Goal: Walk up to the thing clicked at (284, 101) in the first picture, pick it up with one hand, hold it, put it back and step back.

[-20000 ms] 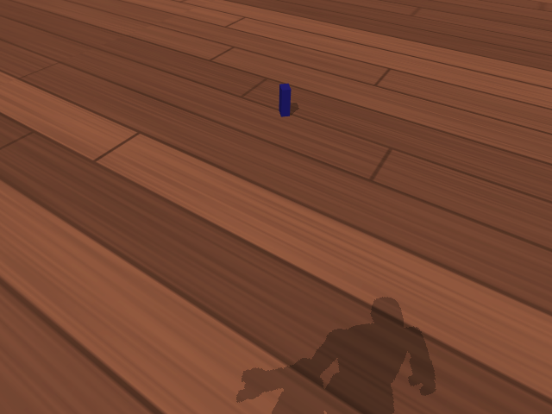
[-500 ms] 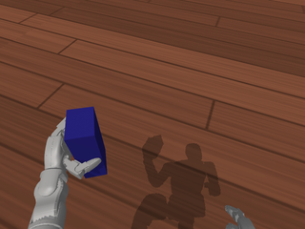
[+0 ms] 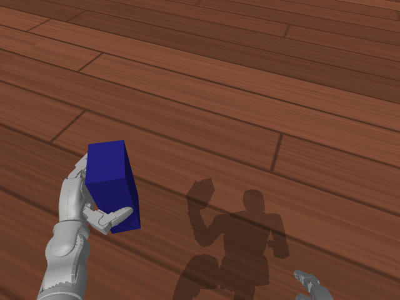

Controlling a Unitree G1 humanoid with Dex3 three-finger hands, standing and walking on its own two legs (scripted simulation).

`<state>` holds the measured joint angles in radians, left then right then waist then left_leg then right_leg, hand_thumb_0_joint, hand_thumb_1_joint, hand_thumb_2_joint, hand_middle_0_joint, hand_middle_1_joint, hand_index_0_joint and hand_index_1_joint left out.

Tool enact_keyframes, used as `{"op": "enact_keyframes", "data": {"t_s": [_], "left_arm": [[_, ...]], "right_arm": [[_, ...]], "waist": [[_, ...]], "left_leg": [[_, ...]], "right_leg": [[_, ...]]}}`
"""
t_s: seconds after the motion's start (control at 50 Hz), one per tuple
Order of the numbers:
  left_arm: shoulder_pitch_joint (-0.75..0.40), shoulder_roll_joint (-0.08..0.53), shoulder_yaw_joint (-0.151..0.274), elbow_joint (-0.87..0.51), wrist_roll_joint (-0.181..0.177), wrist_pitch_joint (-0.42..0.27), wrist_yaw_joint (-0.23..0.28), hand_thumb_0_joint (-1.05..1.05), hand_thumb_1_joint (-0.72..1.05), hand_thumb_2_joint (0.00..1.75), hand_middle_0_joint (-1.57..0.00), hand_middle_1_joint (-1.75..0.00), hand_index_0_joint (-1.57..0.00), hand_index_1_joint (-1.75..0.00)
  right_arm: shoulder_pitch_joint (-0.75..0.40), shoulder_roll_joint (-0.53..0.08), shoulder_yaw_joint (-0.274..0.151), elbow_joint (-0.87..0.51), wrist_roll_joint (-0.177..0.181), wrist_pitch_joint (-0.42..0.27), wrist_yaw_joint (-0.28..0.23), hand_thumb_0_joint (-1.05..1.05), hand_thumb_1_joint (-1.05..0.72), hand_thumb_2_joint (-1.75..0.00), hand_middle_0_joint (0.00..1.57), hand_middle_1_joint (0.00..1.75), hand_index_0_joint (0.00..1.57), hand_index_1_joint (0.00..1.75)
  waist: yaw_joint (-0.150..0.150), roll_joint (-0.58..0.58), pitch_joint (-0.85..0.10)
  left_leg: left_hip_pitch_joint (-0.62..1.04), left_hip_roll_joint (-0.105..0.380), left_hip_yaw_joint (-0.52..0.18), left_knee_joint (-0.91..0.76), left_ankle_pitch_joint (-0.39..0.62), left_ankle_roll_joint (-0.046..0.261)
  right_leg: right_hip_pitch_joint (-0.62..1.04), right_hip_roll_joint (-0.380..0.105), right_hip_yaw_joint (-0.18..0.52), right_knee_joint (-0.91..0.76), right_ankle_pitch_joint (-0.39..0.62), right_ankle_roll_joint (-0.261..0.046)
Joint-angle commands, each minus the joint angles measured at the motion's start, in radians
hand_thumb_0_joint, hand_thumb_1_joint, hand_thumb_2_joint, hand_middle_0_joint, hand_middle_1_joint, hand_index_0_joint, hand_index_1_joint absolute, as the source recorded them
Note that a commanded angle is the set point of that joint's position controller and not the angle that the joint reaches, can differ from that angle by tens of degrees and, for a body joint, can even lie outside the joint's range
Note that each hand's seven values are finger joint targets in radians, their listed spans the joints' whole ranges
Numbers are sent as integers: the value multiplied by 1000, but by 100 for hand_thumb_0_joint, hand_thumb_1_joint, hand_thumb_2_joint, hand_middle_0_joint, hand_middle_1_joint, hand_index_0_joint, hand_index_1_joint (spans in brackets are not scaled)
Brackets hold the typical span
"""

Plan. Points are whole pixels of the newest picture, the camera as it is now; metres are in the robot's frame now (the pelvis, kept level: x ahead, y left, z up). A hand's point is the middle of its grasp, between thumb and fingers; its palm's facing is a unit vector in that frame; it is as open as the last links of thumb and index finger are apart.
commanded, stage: hold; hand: left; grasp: from the side
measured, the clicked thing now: (117, 190) +0.34 +0.16 +0.04
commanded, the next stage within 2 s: crouch in 1.50 s
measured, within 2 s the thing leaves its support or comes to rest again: neither
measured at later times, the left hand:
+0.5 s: hand (111, 194) +0.33 +0.17 +0.05, palm faces +0.06 -1.00 +0.00, open 12.0 cm
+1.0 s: hand (113, 191) +0.33 +0.17 +0.05, palm faces +0.05 -1.00 -0.01, open 12.0 cm
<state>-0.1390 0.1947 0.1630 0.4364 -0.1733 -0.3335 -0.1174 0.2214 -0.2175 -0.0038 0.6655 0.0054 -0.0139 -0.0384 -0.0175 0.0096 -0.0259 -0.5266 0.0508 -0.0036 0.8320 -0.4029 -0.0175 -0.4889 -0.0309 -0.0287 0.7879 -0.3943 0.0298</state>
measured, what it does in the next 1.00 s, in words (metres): stands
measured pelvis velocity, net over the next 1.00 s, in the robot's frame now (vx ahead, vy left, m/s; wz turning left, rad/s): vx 0.00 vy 0.00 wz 0.00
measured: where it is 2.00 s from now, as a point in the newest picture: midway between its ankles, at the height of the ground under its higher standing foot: outside the picture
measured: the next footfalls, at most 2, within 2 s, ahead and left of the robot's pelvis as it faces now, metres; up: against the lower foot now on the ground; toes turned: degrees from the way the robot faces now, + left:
none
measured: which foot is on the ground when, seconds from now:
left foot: down 0.00-1.00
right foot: down 0.00-1.00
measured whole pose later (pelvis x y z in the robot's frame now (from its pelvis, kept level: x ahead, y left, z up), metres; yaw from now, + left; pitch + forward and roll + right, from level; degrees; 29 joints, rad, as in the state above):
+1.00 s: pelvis +0.00 +0.00 +0.00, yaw +0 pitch +5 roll -1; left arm -0.17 0.19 0.16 0.47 -0.16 -0.34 -0.11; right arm 0.23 -0.22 -0.01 0.67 0.01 -0.01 -0.03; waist -0.02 0.01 -0.02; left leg -0.53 0.05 0.00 0.82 -0.39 -0.02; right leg -0.49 -0.03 -0.03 0.78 -0.39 0.03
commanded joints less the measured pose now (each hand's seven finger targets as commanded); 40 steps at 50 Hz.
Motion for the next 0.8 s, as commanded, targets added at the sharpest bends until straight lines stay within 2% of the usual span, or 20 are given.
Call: {"op": "enact_keyframes", "data": {"t_s": [0.0,0.04,0.06,0.1,0.16,0.18,0.24,0.26,0.28,0.34,0.4,0.44,0.48,0.5,0.56,0.58,0.64,0.68,0.74,0.78], "left_arm": [[-282,128,46,-198,-18,-81,-8,0,-12,119,-118,-141,-120,-141],[-306,113,16,-218,-14,-84,-11,0,-10,118,-117,-140,-119,-140],[-290,136,43,-220,-15,-85,-11,0,-11,118,-118,-141,-120,-141],[-292,153,49,-250,-10,-87,-6,0,-12,117,-117,-140,-119,-140],[-252,104,23,-199,-20,-77,-3,0,-10,119,-119,-142,-121,-142],[-293,146,58,-238,-19,-83,0,0,-12,120,-119,-143,-121,-143],[-277,116,23,-204,-9,-74,1,0,-13,120,-118,-142,-120,-142],[-280,109,23,-203,-14,-73,0,0,-13,120,-119,-143,-121,-143],[-263,138,58,-192,-15,-73,1,0,-13,120,-118,-142,-120,-142],[-285,115,28,-168,-11,-79,-3,0,-14,119,-118,-142,-120,-142],[-276,133,43,-204,-15,-89,-7,0,-11,119,-116,-141,-118,-141],[-292,116,20,-193,-15,-90,-15,0,-11,118,-117,-140,-119,-140],[-328,151,51,-255,-17,-99,-6,0,-12,119,-117,-142,-119,-142],[-276,125,41,-171,-17,-89,-7,0,-13,119,-117,-141,-119,-141],[-293,122,31,-204,-18,-95,-7,0,-12,120,-117,-142,-119,-142],[-280,135,45,-207,-18,-94,-5,0,-13,120,-116,-141,-118,-141],[-273,105,23,-172,-19,-85,-4,0,-13,120,-116,-141,-118,-141],[-292,134,51,-177,-17,-86,0,0,-10,120,-114,-139,-116,-139],[-312,130,27,-255,-17,-92,-6,0,-11,119,-115,-140,-117,-140],[-287,113,23,-189,-17,-80,-3,0,-11,119,-116,-140,-118,-140]], "right_arm": [[-21,-139,-58,-122,4,-38,-1,0,-89,-90,20,30,20,30],[-26,-140,-59,-128,4,-37,2,0,-89,-90,20,30,20,30],[-18,-138,-59,-124,3,-39,1,0,-90,-90,20,30,20,30],[-30,-134,-55,-131,6,-35,2,0,-89,-90,20,30,20,30],[-33,-138,-56,-133,8,-35,3,0,-89,-90,20,30,20,30],[-29,-134,-55,-127,6,-36,1,0,-89,-90,20,30,20,30],[-24,-135,-55,-126,6,-31,-2,0,-90,-90,20,30,20,30],[-29,-135,-56,-132,7,-33,1,0,-89,-90,20,30,20,30],[-23,-137,-57,-126,6,-34,1,0,-89,-90,20,30,20,30],[-27,-137,-57,-128,4,-36,2,0,-89,-90,20,30,20,30],[-27,-136,-58,-130,6,-38,5,0,-89,-90,20,30,20,30],[-24,-143,-60,-129,4,-41,4,0,-89,-90,20,30,20,30],[-24,-135,-56,-128,6,-42,6,0,-89,-90,20,30,20,30],[-23,-138,-57,-126,6,-41,4,0,-89,-90,20,30,20,30],[-29,-140,-56,-128,8,-42,4,0,-89,-90,20,30,20,30],[-29,-137,-56,-127,6,-42,2,0,-89,-90,20,30,20,30],[-37,-136,-53,-127,8,-43,1,0,-89,-90,20,30,20,30],[-36,-140,-57,-124,9,-41,-1,0,-88,-90,20,30,20,30],[-27,-134,-55,-127,6,-44,0,0,-89,-90,20,30,20,30],[-15,-136,-55,-118,6,-43,-5,0,-89,-90,20,30,20,30]], "waist": [[-3,19,-272],[-8,23,-265],[-3,19,-289],[8,36,-299],[-1,-17,-253],[5,20,-277],[-12,3,-246],[-9,-8,-239],[0,-9,-263],[-13,0,-232],[9,31,-282],[-17,-11,-260],[6,50,-309],[-7,6,-267],[-7,5,-247],[1,8,-286],[-11,-11,-209],[-4,-17,-236],[1,20,-307],[-14,-4,-278]], "left_leg": [[136,-28,8,-121,263,12],[139,-30,10,-120,265,10],[147,-30,10,-115,271,13],[155,-32,12,-124,274,10],[127,-30,10,-133,235,15],[141,-31,12,-128,247,14],[135,-31,14,-131,240,17],[129,-30,10,-136,222,17],[131,-30,11,-133,235,17],[121,-27,9,-138,202,15],[137,-32,16,-129,231,13],[133,-27,8,-131,222,17],[159,-31,12,-130,234,11],[133,-28,7,-129,227,14],[134,-29,8,-138,198,14],[139,-31,12,-129,222,15],[112,-31,13,-139,181,16],[111,-34,15,-140,160,17],[151,-34,15,-129,242,15],[146,-33,16,-119,270,19]], "right_leg": [[88,36,-19,-88,278,-38],[85,38,-20,-91,281,-38],[100,34,-18,-94,290,-34],[108,36,-19,-96,290,-37],[104,37,-22,-105,260,-35],[104,34,-17,-105,269,-33],[86,34,-17,-112,268,-32],[89,35,-20,-111,249,-34],[103,35,-19,-107,259,-33],[72,38,-21,-105,223,-37],[92,34,-18,-103,250,-38],[82,38,-21,-101,246,-36],[96,34,-17,-99,252,-39],[85,38,-22,-100,244,-37],[77,36,-21,-107,220,-36],[93,35,-17,-107,243,-35],[65,35,-18,-114,210,-34],[72,34,-15,-123,189,-35],[113,34,-14,-107,268,-36],[104,32,-13,-109,302,-30]]}}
